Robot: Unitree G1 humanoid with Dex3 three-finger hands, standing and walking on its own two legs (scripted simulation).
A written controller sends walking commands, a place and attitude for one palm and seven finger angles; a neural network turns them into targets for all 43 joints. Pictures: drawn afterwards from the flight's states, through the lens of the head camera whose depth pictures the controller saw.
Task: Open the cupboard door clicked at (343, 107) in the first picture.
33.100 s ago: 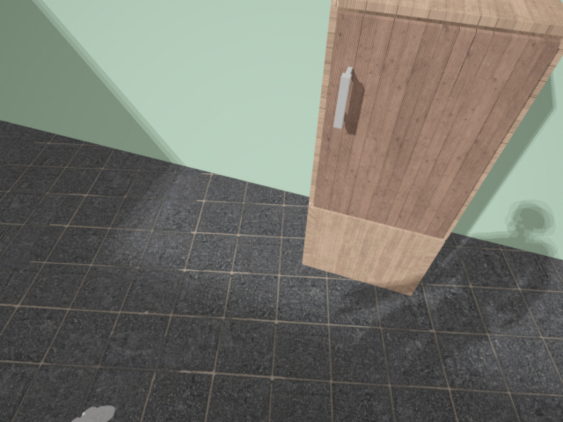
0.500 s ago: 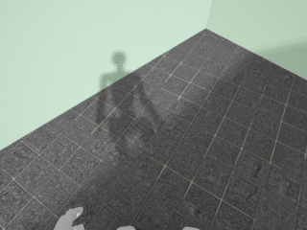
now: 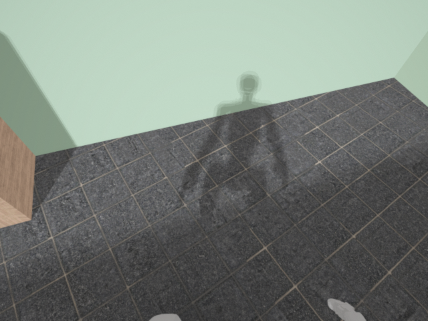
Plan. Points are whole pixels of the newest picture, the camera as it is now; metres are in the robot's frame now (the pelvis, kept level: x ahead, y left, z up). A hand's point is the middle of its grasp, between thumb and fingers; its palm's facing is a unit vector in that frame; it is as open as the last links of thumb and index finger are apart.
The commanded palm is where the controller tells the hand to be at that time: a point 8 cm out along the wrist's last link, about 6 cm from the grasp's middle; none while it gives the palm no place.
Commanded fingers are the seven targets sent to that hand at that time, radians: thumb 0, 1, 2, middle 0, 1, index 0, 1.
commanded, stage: turn to face it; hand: left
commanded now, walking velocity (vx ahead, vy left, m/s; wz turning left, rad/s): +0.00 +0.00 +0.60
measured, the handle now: out of the picture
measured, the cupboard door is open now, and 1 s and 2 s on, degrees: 41 41 41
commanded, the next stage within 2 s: take the last steps up to it in 1.66 s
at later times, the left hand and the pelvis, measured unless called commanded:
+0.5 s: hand out of the picture +0.08 +0.18 -0.13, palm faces +0.24 -0.93 -0.29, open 7.3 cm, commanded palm none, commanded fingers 0.00 0.90 0.90 -0.20 -0.30 -0.20 -0.30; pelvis +0.01 -0.04 +0.01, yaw +16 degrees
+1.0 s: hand out of the picture -0.08 +0.19 -0.17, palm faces +0.59 -0.77 -0.25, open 7.3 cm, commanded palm none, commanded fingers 0.00 0.90 0.90 -0.20 -0.30 -0.20 -0.30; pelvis +0.01 -0.02 +0.01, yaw +35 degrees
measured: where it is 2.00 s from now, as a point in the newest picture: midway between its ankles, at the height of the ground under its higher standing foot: outside the picture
